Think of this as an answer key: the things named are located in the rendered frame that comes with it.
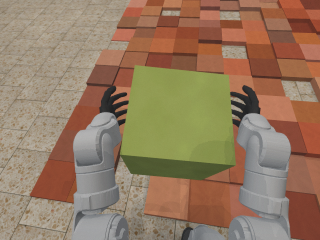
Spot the robot right hand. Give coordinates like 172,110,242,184
230,85,261,128

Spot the robot right upper arm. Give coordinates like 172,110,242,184
228,215,289,240

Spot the carton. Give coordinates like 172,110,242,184
120,65,236,180

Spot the robot left hand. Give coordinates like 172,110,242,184
99,85,129,126

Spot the robot right thigh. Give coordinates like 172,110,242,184
189,226,226,240

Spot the robot right shin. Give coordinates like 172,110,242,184
188,224,208,240

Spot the left robot forearm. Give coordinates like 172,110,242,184
71,112,122,240

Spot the right robot forearm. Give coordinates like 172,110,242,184
236,113,291,240

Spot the robot left upper arm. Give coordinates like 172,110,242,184
72,213,129,240

